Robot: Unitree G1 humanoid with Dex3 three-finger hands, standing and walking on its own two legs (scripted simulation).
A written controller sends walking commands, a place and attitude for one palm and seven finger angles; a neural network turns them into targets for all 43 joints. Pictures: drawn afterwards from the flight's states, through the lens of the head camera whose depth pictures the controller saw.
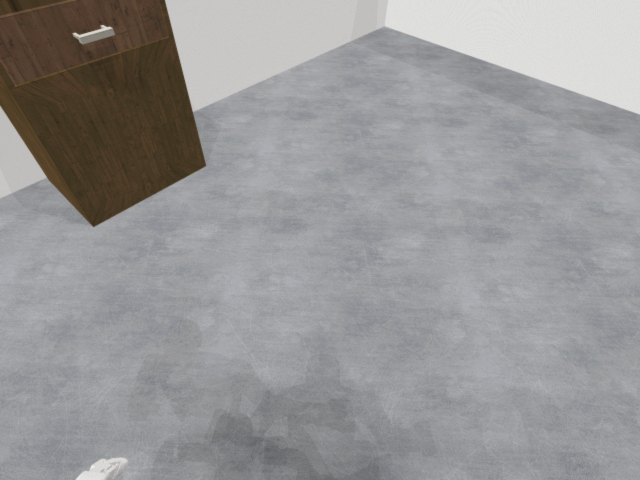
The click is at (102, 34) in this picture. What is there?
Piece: drawer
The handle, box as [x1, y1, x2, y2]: [72, 25, 114, 43]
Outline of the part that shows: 114,34 111,27 106,27 103,25 101,25 101,28 98,30 79,35 76,33 72,33 81,43 89,42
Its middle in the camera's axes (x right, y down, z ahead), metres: -0.75 -0.67 +1.26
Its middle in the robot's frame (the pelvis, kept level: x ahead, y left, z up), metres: +1.37 +0.81 -0.04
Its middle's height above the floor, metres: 0.72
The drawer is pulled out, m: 0.00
